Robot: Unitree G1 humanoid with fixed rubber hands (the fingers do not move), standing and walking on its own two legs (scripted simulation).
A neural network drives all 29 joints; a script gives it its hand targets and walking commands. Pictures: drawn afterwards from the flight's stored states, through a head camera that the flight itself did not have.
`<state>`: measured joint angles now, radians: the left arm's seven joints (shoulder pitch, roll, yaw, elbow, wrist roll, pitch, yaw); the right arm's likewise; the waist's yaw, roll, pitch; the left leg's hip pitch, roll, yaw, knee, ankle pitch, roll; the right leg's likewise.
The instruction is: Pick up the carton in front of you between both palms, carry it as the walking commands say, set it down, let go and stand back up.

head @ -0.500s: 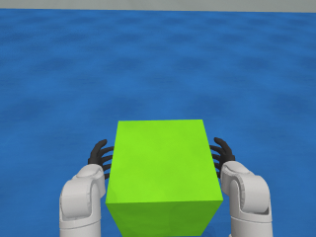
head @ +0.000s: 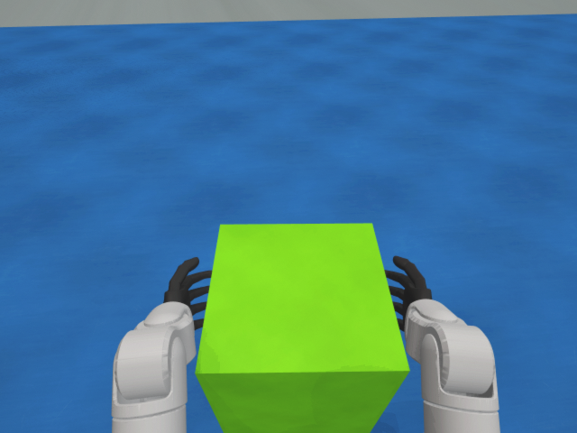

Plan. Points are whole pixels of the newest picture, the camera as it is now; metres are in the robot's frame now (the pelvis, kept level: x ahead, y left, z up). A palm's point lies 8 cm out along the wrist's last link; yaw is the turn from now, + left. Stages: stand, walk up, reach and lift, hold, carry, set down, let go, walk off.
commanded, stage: carry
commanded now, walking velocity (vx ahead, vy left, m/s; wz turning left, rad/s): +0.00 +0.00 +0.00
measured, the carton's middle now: (296, 334) +0.27 +0.00 +0.01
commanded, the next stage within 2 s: hold in 1.72 s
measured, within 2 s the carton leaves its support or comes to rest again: neither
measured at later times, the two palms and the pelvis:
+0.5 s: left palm (183, 356) +0.23 +0.14 +0.05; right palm (421, 351) +0.23 -0.16 +0.05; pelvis -0.04 -0.01 +0.00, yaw +0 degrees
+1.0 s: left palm (192, 351) +0.24 +0.14 +0.04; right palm (422, 347) +0.24 -0.16 +0.04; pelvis -0.05 -0.01 +0.00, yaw +0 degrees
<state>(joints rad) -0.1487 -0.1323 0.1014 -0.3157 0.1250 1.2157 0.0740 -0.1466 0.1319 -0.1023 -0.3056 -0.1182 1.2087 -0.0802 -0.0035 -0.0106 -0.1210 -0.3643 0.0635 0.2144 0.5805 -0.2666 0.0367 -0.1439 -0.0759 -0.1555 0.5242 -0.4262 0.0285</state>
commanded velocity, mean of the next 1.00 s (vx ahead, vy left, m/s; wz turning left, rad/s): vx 0.00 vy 0.00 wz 0.00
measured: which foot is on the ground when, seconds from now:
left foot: down 0.00-1.00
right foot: down 0.00-1.00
